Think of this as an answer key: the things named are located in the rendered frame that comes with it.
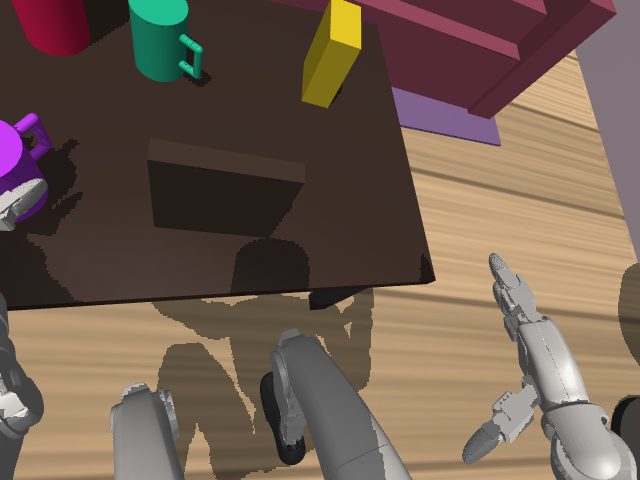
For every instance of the right robot foot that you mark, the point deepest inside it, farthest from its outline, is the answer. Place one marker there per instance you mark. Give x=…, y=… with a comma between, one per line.
x=288, y=454

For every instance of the coffee table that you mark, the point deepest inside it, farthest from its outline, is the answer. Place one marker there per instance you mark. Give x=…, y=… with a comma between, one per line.
x=355, y=224

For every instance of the right robot arm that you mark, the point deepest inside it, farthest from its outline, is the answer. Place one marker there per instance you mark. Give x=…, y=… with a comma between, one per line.
x=582, y=448

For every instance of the left robot hand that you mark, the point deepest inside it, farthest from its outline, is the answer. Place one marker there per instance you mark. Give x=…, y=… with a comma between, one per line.
x=21, y=199

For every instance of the right robot hand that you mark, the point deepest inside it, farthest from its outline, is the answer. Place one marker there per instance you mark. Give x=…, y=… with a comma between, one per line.
x=551, y=375

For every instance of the sofa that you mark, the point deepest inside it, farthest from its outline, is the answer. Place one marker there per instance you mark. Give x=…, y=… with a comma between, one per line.
x=475, y=54

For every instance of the left robot arm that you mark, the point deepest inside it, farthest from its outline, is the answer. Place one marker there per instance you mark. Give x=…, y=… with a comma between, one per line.
x=21, y=402

